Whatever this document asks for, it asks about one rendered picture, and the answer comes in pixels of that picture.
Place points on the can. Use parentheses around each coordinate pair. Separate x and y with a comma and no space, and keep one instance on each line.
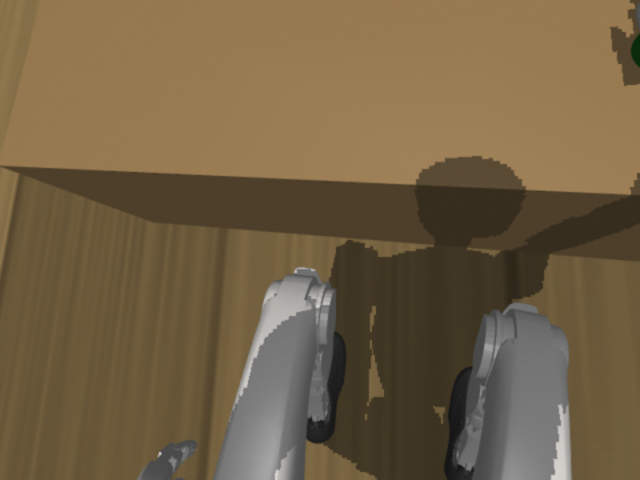
(635,50)

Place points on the left robot foot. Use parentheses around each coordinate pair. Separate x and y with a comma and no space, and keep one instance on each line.
(321,431)

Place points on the left robot hand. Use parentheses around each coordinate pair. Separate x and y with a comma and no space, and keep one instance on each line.
(169,460)

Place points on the right robot foot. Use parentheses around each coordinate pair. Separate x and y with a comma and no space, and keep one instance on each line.
(456,417)

